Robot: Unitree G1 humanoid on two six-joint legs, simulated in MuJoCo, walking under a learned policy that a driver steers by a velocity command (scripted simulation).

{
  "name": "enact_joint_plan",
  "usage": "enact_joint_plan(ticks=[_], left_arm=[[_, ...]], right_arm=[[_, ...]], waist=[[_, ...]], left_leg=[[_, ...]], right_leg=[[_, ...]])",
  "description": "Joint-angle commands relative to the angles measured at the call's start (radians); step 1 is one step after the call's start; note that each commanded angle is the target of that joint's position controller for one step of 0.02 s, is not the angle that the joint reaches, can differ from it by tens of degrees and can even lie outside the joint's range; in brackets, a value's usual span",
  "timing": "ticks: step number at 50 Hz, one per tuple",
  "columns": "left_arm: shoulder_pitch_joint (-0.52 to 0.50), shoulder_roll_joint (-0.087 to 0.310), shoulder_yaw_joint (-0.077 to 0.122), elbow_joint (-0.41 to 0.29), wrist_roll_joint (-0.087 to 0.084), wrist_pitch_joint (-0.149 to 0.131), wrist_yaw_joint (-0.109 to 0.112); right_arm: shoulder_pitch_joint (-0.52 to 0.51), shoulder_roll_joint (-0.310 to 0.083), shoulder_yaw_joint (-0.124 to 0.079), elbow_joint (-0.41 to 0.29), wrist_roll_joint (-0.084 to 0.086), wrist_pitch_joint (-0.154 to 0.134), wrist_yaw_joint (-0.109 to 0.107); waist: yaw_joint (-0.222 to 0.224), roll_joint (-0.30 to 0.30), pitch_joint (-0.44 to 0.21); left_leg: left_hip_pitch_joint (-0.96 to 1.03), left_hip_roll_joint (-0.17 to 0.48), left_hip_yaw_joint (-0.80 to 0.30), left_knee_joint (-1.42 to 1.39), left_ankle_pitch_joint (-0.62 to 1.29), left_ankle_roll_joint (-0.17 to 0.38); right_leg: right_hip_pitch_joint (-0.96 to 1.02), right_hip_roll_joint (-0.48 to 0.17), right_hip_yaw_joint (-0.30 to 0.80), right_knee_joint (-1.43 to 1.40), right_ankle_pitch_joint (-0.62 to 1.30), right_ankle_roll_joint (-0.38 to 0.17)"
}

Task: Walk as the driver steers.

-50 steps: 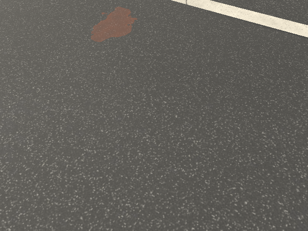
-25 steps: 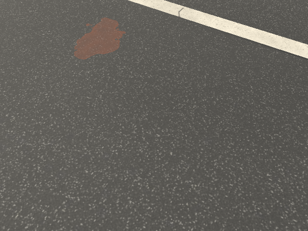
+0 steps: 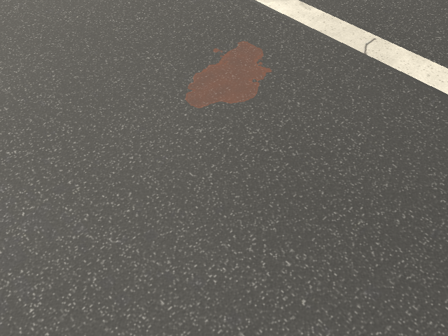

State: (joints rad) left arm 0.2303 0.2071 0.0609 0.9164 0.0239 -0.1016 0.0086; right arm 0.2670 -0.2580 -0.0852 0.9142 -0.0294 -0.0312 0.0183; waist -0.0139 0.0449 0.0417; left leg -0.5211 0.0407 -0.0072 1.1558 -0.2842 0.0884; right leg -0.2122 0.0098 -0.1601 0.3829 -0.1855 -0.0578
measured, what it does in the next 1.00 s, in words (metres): walks ahead, turning left: left foot, then right foot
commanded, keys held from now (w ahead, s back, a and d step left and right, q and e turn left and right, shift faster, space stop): w+q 0.64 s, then w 0.36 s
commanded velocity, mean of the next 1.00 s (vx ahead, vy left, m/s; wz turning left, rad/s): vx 0.50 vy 0.00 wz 0.48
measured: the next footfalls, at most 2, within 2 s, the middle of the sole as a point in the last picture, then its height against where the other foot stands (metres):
left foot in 0.34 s outside the picture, level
right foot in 0.90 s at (204, 273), level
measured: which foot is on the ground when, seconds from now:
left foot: up 0.00-0.32, down 0.34-0.92, up 0.94-1.00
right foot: down 0.00-0.34, up 0.36-0.88, down 0.90-1.00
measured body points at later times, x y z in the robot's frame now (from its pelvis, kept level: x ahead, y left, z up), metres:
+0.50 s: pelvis +0.25 +0.08 -0.01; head +0.29 +0.10 +0.44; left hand +0.26 +0.35 -0.14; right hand +0.42 -0.16 -0.13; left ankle +0.27 +0.12 -0.74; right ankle +0.24 -0.09 -0.65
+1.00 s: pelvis +0.54 +0.14 -0.01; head +0.57 +0.14 +0.43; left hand +0.56 +0.43 -0.12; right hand +0.67 -0.10 -0.15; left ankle +0.35 +0.15 -0.65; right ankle +0.64 +0.10 -0.74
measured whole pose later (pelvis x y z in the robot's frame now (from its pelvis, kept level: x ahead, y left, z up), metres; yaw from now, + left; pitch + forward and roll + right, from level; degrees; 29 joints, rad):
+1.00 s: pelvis +0.54 +0.14 -0.01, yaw +28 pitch +0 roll +0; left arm 0.15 0.25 0.04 0.77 0.03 -0.06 -0.01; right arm 0.39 -0.26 -0.05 0.88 -0.02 -0.06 0.00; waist -0.04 0.02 0.05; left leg -0.24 -0.10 -0.09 1.12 -0.38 0.09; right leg -0.37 0.04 -0.07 0.54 -0.18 -0.07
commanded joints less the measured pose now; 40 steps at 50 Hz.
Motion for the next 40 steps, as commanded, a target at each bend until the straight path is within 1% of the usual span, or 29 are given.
enact_joint_plan(ticks=[1, 3, 5, 7, 9, 11, 12, 13, 14, 15, 16, 17, 18, 19, 20, 21, 22, 23, 24, 25, 26, 28, 31, 34, 38, 39, 40], left_arm=[[0.076, 0.072, 0.012, -0.017, -0.008, -0.028, -0.001], [0.100, 0.076, 0.012, -0.009, -0.003, -0.029, -0.002], [0.114, 0.080, 0.011, -0.005, -0.003, -0.029, -0.003], [0.131, 0.099, 0.014, -0.002, -0.003, -0.028, 0.000], [0.164, 0.124, 0.019, 0.006, -0.003, -0.024, 0.005], [0.197, 0.138, 0.023, 0.018, -0.002, -0.012, 0.011], [0.205, 0.145, 0.024, 0.022, -0.001, -0.005, 0.014], [0.207, 0.157, 0.027, 0.024, 0.000, 0.003, 0.017], [0.208, 0.175, 0.031, 0.026, 0.001, 0.011, 0.020], [0.207, 0.191, 0.035, 0.026, 0.001, 0.023, 0.020], [0.199, 0.201, 0.037, 0.020, -0.002, 0.034, 0.018], [0.189, 0.193, 0.034, -0.003, -0.003, 0.038, 0.014], [0.219, 0.069, 0.008, -0.082, -0.015, 0.033, -0.006], [0.100, 0.147, 0.024, -0.123, -0.008, 0.021, -0.014], [0.010, 0.139, 0.021, -0.153, -0.015, 0.010, -0.019], [0.022, 0.126, 0.012, -0.145, -0.017, -0.001, -0.017], [0.038, 0.126, 0.014, -0.131, -0.005, 0.004, -0.014], [0.066, 0.124, 0.014, -0.128, 0.014, 0.022, -0.014], [0.083, 0.121, 0.014, -0.123, 0.025, 0.042, -0.016], [0.082, 0.114, 0.013, -0.128, 0.028, 0.057, -0.020], [0.069, 0.106, 0.012, -0.136, 0.028, 0.067, -0.024], [-0.006, 0.103, 0.009, -0.165, 0.027, 0.077, -0.027], [-0.136, 0.114, 0.008, -0.211, 0.023, 0.080, -0.028], [-0.212, 0.109, 0.000, -0.239, 0.020, 0.076, -0.034], [-0.321, 0.096, -0.016, -0.280, 0.013, 0.061, -0.045], [-0.337, 0.098, -0.018, -0.289, 0.010, 0.056, -0.047], [-0.336, 0.104, -0.018, -0.295, 0.008, 0.052, -0.047]], right_arm=[[0.034, 0.022, 0.006, -0.054, -0.008, 0.020, 0.022], [-0.045, 0.015, 0.009, -0.087, -0.006, 0.023, 0.031], [-0.125, 0.017, 0.016, -0.119, -0.004, 0.019, 0.040], [-0.200, 0.024, 0.025, -0.148, -0.004, 0.016, 0.049], [-0.263, 0.018, 0.029, -0.175, -0.005, 0.016, 0.055], [-0.298, 0.006, 0.028, -0.195, -0.010, 0.015, 0.058], [-0.302, 0.000, 0.025, -0.200, -0.012, 0.015, 0.057], [-0.290, -0.007, 0.021, -0.201, -0.014, 0.016, 0.053], [-0.255, -0.018, 0.016, -0.195, -0.017, 0.016, 0.048], [-0.180, -0.034, 0.007, -0.177, -0.017, 0.013, 0.043], [-0.055, -0.054, -0.007, -0.140, -0.019, 0.004, 0.034], [0.107, -0.116, -0.033, -0.092, -0.032, -0.004, 0.019], [0.110, -0.238, -0.060, -0.105, -0.030, -0.005, 0.006], [0.154, -0.251, -0.063, -0.126, -0.003, 0.011, -0.002], [0.112, -0.227, -0.055, -0.109, 0.002, 0.016, -0.011], [0.064, -0.173, -0.041, -0.107, 0.013, 0.011, -0.015], [0.015, -0.138, -0.032, -0.114, 0.017, 0.003, -0.017], [-0.015, -0.112, -0.022, -0.120, 0.026, -0.005, -0.019], [-0.021, -0.101, -0.016, -0.124, 0.029, -0.015, -0.017], [-0.006, -0.104, -0.015, -0.121, 0.033, -0.027, -0.015], [0.012, -0.118, -0.017, -0.115, 0.034, -0.034, -0.013], [0.058, -0.138, -0.021, -0.107, 0.031, -0.038, -0.012], [0.134, -0.140, -0.020, -0.096, 0.031, -0.036, -0.012], [0.188, -0.137, -0.017, -0.086, 0.031, -0.037, -0.016], [0.254, -0.120, -0.004, -0.064, 0.021, -0.041, -0.027], [0.261, -0.125, -0.003, -0.060, 0.017, -0.042, -0.031], [0.258, -0.133, -0.003, -0.058, 0.014, -0.043, -0.034]], waist=[[-0.014, -0.120, -0.012], [-0.006, -0.117, 0.007], [0.005, -0.116, 0.028], [0.022, -0.121, 0.039], [0.040, -0.122, 0.050], [0.050, -0.120, 0.056], [0.048, -0.124, 0.052], [0.039, -0.134, 0.038], [0.022, -0.149, 0.011], [-0.009, -0.155, -0.035], [-0.063, -0.137, -0.110], [-0.134, -0.065, -0.209], [-0.069, 0.178, -0.292], [-0.114, 0.070, -0.340], [-0.097, 0.007, -0.193], [-0.054, -0.035, -0.106], [-0.011, -0.063, -0.063], [0.025, -0.054, -0.060], [0.040, -0.047, -0.071], [0.047, -0.046, -0.073], [0.049, -0.044, -0.066], [0.029, -0.031, -0.039], [-0.017, -0.007, -0.006], [-0.047, 0.009, -0.006], [-0.089, 0.020, 0.016], [-0.092, 0.025, 0.021], [-0.085, 0.030, 0.025]], left_leg=[[-0.137, 0.057, -0.024, 0.005, 0.093, -0.011], [-0.182, 0.062, -0.011, -0.065, 0.166, -0.020], [-0.174, 0.055, 0.016, -0.198, 0.238, -0.026], [-0.130, 0.046, 0.056, -0.333, 0.291, -0.021], [-0.107, 0.038, 0.094, -0.420, 0.278, -0.006], [-0.098, 0.022, 0.121, -0.477, 0.218, 0.015], [-0.081, 0.006, 0.136, -0.500, 0.176, 0.030], [-0.043, -0.022, 0.155, -0.517, 0.127, 0.047], [0.011, -0.058, 0.173, -0.527, 0.070, 0.066], [0.092, -0.097, 0.182, -0.548, 0.028, 0.089], [0.248, -0.134, 0.178, -0.611, 0.042, 0.114], [0.503, -0.072, 0.052, -0.670, 0.014, 0.157], [0.826, 0.246, -0.454, -0.713, -0.023, 0.287], [0.847, 0.312, -0.743, -0.858, -0.004, 0.327], [0.762, 0.283, -0.565, -0.872, 0.086, 0.296], [0.624, 0.247, -0.456, -0.883, 0.211, 0.259], [0.520, 0.192, -0.374, -0.894, 0.317, 0.223], [0.450, 0.152, -0.317, -0.907, 0.387, 0.210], [0.414, 0.131, -0.288, -0.914, 0.430, 0.205], [0.400, 0.114, -0.273, -0.920, 0.467, 0.207], [0.385, 0.100, -0.258, -0.930, 0.472, 0.205], [0.376, 0.082, -0.255, -0.951, 0.441, 0.191], [0.426, 0.074, -0.281, -0.961, 0.417, 0.164], [0.500, 0.070, -0.276, -0.944, 0.464, 0.141], [0.575, 0.083, -0.265, -0.915, 0.574, 0.125], [0.591, 0.093, -0.269, -0.907, 0.599, 0.122], [0.602, 0.106, -0.274, -0.898, 0.628, 0.116]], right_leg=[[0.079, -0.284, 0.182, -0.227, 0.208, -0.088], [0.091, -0.270, 0.116, -0.234, 0.253, -0.088], [0.094, -0.252, 0.055, -0.236, 0.285, -0.082], [0.106, -0.252, 0.007, -0.234, 0.314, -0.074], [0.156, -0.273, -0.019, -0.231, 0.342, -0.072], [0.232, -0.292, -0.044, -0.199, 0.410, -0.068], [0.265, -0.297, -0.061, -0.164, 0.496, -0.063], [0.293, -0.298, -0.081, -0.108, 0.640, -0.057], [0.316, -0.300, -0.097, -0.026, 0.790, -0.052], [0.329, -0.299, -0.107, 0.103, 0.888, -0.050], [0.286, -0.291, -0.121, 0.295, 0.855, -0.038], [0.103, -0.267, -0.127, 0.569, 0.611, -0.004], [-0.355, -0.107, -0.105, 0.921, -0.256, 0.056], [-0.504, -0.017, 0.119, 1.058, -0.360, 0.071], [-0.590, -0.077, 0.167, 1.038, -0.241, 0.057], [-0.547, -0.114, 0.169, 0.938, -0.157, 0.051], [-0.479, -0.137, 0.175, 0.862, -0.134, 0.054], [-0.412, -0.145, 0.182, 0.820, -0.132, 0.065], [-0.369, -0.146, 0.183, 0.791, -0.134, 0.075], [-0.362, -0.141, 0.176, 0.767, -0.134, 0.085], [-0.370, -0.137, 0.169, 0.735, -0.113, 0.093], [-0.419, -0.133, 0.159, 0.664, -0.040, 0.107], [-0.507, -0.121, 0.161, 0.540, 0.067, 0.116], [-0.529, -0.100, 0.159, 0.427, 0.153, 0.107], [-0.501, -0.065, 0.128, 0.286, 0.191, 0.073], [-0.480, -0.055, 0.124, 0.254, 0.185, 0.060], [-0.448, -0.047, 0.125, 0.223, 0.170, 0.044]])
Keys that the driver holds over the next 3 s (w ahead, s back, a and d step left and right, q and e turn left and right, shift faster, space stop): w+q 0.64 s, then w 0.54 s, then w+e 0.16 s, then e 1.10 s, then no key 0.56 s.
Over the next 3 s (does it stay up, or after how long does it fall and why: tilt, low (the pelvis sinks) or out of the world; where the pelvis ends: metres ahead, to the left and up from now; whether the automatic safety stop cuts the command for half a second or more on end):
stays up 0.78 0.30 0.00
